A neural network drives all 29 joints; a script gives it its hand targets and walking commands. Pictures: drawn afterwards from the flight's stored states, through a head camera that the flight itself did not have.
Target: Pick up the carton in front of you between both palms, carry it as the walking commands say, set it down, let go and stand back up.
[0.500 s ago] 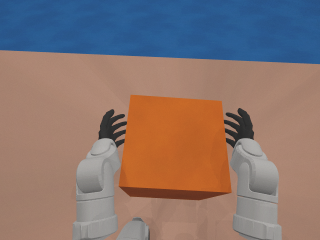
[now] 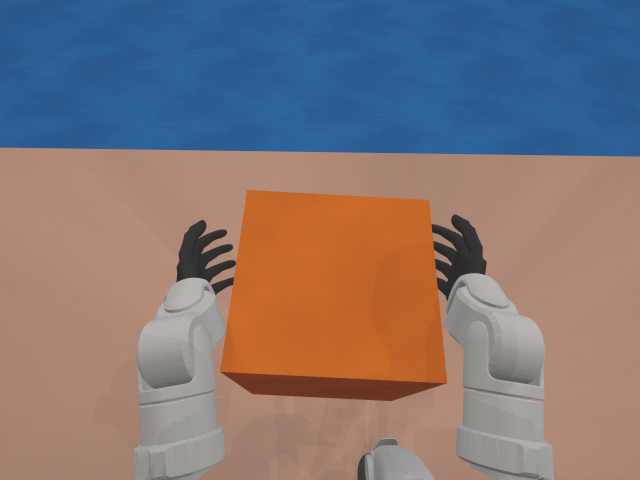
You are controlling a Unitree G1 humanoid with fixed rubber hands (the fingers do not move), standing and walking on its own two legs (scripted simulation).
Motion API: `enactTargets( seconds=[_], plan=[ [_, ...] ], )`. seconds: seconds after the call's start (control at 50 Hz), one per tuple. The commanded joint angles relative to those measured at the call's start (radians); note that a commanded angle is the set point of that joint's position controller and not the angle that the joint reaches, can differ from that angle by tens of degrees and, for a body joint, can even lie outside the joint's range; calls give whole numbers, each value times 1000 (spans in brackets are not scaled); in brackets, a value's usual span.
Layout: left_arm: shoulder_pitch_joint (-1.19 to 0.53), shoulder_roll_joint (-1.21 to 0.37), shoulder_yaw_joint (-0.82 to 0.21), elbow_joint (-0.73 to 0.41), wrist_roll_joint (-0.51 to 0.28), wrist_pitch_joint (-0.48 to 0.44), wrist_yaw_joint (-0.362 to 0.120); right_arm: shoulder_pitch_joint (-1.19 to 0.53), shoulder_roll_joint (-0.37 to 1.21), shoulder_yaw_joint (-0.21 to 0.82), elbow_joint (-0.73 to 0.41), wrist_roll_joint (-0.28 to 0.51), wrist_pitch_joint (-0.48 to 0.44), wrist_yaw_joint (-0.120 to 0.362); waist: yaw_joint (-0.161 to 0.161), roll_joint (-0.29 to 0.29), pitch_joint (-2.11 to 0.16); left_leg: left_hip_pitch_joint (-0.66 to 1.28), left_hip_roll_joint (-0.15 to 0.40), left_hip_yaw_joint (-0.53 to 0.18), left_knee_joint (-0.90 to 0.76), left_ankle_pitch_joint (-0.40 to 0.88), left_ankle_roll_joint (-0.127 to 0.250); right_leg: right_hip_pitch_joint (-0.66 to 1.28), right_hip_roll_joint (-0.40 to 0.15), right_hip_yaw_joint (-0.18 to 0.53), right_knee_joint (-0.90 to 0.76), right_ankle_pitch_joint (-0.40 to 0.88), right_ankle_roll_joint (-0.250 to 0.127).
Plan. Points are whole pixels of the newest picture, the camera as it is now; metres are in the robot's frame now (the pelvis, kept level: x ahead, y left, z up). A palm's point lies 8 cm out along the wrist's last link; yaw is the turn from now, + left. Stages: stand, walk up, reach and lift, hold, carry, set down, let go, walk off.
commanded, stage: carry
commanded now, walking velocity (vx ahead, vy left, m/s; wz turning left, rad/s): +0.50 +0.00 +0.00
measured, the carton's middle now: (329, 310) +0.33 -0.01 +0.01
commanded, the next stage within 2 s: none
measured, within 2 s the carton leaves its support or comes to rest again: neither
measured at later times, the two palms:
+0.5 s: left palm (232, 142) +0.63 +0.14 +0.06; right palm (410, 135) +0.65 -0.17 +0.05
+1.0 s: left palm (240, 61) +0.95 +0.15 +0.03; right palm (377, 58) +0.94 -0.16 +0.04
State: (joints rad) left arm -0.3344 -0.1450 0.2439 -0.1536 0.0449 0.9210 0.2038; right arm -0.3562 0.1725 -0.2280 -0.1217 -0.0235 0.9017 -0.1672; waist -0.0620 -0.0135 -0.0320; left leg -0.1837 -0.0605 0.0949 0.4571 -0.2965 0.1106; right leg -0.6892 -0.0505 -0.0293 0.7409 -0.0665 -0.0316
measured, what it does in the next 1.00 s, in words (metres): goes down: right foot, then left foot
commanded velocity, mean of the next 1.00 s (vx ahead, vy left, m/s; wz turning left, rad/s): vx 0.50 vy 0.00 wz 0.00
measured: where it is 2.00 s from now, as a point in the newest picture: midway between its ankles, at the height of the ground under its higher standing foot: (315, 222)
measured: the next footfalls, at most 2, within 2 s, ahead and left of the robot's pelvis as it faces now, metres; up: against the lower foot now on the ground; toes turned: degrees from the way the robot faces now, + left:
right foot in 0.14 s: +0.27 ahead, -0.08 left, -0.03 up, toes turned -4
left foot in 0.64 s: +0.59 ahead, +0.06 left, -0.05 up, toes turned +4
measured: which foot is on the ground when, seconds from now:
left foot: down 0.00-0.14, up 0.16-0.62, down 0.64-1.00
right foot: up 0.00-0.12, down 0.14-0.66, up 0.68-1.00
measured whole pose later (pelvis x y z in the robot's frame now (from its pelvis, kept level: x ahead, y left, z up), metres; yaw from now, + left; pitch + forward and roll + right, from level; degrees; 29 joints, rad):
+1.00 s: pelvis +0.62 +0.00 -0.05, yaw +0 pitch +6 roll -1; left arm -0.34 -0.15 0.25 -0.14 0.05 0.92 0.20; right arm -0.36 0.17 -0.23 -0.10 -0.03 0.91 -0.17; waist -0.06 -0.01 -0.04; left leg -0.22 -0.06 0.09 0.47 -0.27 0.11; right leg -0.70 -0.06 -0.01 0.82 -0.12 -0.02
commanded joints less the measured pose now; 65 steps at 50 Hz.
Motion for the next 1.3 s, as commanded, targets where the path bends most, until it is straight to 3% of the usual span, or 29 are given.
enactTargets(
  seconds=[0.0,0.04,0.1,0.12,0.14,0.16,0.18,0.22,0.28,0.42,0.52,0.58,0.6,0.62,0.64,0.66,0.68,0.74,0.8,0.94,1.04,1.08,1.12,1.14,1.16,1.18,1.2,1.24,1.28],
  plan=[
    [-506,-658,-606,-41,-125,-6,0,-442,653,611,-48,152,9,-7,-38,119,-304,314,166,-123,-19,731,47,39,77,-110,-201,155,-15],
    [-495,-644,-592,-23,-113,7,-3,-433,642,607,-25,143,19,-10,-23,133,-278,280,174,-115,21,723,37,153,93,-120,-300,218,-43],
    [-439,-619,-551,27,-85,18,-2,-459,644,604,-8,133,36,-15,93,94,-367,148,159,-34,367,702,-27,537,78,-122,-353,226,-64],
    [-431,-611,-533,46,-75,22,-3,-479,640,601,-5,130,41,-18,107,-7,-441,-63,128,-26,574,351,-44,770,-78,64,-236,394,-75],
    [-475,-579,-528,58,-68,25,3,-480,667,594,26,131,50,-17,105,-225,-550,-420,-6,-62,900,-256,-107,1081,-366,494,-166,510,-280],
    [-436,-622,-546,81,-96,24,3,-473,659,590,17,130,49,-18,143,-209,-568,-566,-26,-119,1031,-288,-88,1065,-362,643,-272,165,-344],
    [-466,-666,-559,64,-114,19,-5,-525,694,592,6,138,46,-17,146,-161,-488,-625,25,-144,1040,-228,-63,972,-310,591,-320,32,-313],
    [-570,-760,-612,30,-157,2,-25,-557,750,567,22,121,30,-15,114,-1,-385,-576,85,-138,908,-143,-53,747,-262,426,-348,105,-248],
    [-646,-806,-654,-4,-184,-35,-45,-534,787,564,60,95,0,-8,85,-47,-375,-488,115,-113,717,-82,-74,621,-209,304,-393,80,-210],
    [-530,-752,-657,-16,-178,-58,-37,-477,747,588,14,100,-36,-19,138,-89,-345,-577,100,-30,361,201,-87,770,-128,143,-333,460,-162],
    [-490,-681,-643,-39,-176,-39,-18,-470,661,581,-47,109,-10,-29,171,-97,-290,-463,37,36,64,400,-54,815,-68,75,-299,471,-133],
    [-492,-653,-638,-35,-170,-13,-8,-447,612,551,-35,97,19,-32,114,-119,-319,-193,5,56,-41,435,-12,749,-74,30,-135,571,-95],
    [-504,-646,-638,-32,-168,-1,-6,-427,595,537,-16,91,28,-34,68,-85,-365,-37,7,70,-86,460,-14,704,-49,-14,10,530,-70],
    [-524,-633,-629,-30,-161,9,-2,-412,577,517,-1,88,38,-33,39,-7,-415,162,103,-23,-29,511,-21,545,-24,-29,209,280,-41],
    [-527,-632,-617,-17,-154,22,1,-402,552,503,22,79,48,-35,58,148,-486,415,348,-309,151,882,30,276,41,-22,379,-313,-10],
    [-512,-639,-614,8,-166,36,2,-427,534,494,25,74,50,-44,-9,313,-594,579,474,-658,51,563,233,25,148,28,675,-536,12],
    [-547,-648,-612,-19,-175,37,5,-431,579,503,19,101,53,-42,-2,233,-526,508,427,-680,-15,308,224,-80,103,71,721,-494,-16],
    [-581,-716,-570,10,-141,29,2,-574,706,592,-34,166,41,-14,23,28,-398,216,349,-477,-62,357,155,-34,17,65,555,-354,-20],
    [-559,-746,-568,35,-107,9,-7,-624,752,634,-49,195,17,7,40,67,-392,138,316,-369,-90,392,129,18,-7,42,409,-310,-1],
    [-542,-705,-601,-31,-131,-21,-2,-526,700,626,-62,175,-4,-1,-7,111,-361,280,238,-213,-45,703,83,-76,11,-21,84,-32,11],
    [-500,-657,-590,-11,-114,3,-2,-455,655,605,-19,144,16,-10,-36,119,-291,291,176,-140,-14,669,55,58,67,-96,-228,168,-21],
    [-489,-646,-571,14,-100,14,-6,-456,654,602,4,134,26,-13,-6,137,-277,256,188,-128,56,698,29,187,80,-102,-300,200,-49],
    [-441,-629,-542,57,-81,19,-6,-471,658,600,18,128,36,-17,76,98,-343,178,165,-56,296,720,-20,455,91,-129,-358,206,-63],
    [-436,-626,-528,72,-69,22,-7,-486,654,596,23,124,40,-19,107,20,-409,0,138,-40,495,461,-41,678,-8,-11,-287,266,-65],
    [-439,-595,-510,96,-61,25,-4,-492,669,594,44,126,48,-19,84,-156,-506,-265,60,-32,712,-109,-69,940,-281,326,-148,521,-163],
    [-448,-614,-526,103,-77,21,0,-477,680,586,50,120,49,-20,133,-281,-563,-509,-46,-90,962,-299,-94,1044,-358,625,-263,196,-314],
    [-452,-663,-539,100,-101,17,-7,-525,698,590,33,128,44,-20,133,-193,-498,-599,9,-135,1001,-245,-71,976,-322,622,-323,-6,-298],
    [-558,-758,-591,57,-142,0,-25,-576,765,572,38,125,28,-17,118,-28,-400,-584,72,-134,918,-154,-57,773,-263,458,-344,59,-241],
    [-639,-810,-633,23,-170,-29,-41,-574,795,563,61,107,7,-11,86,-18,-390,-504,113,-134,787,-110,-68,649,-230,364,-379,33,-208]
  ],
)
